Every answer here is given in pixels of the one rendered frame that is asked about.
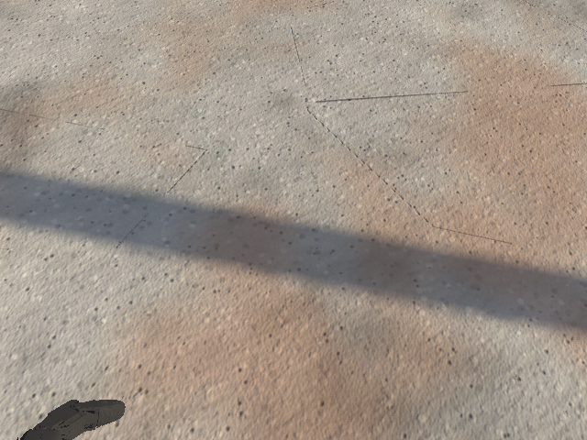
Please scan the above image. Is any left robot hand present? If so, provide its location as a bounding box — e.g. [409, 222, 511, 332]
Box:
[17, 400, 126, 440]

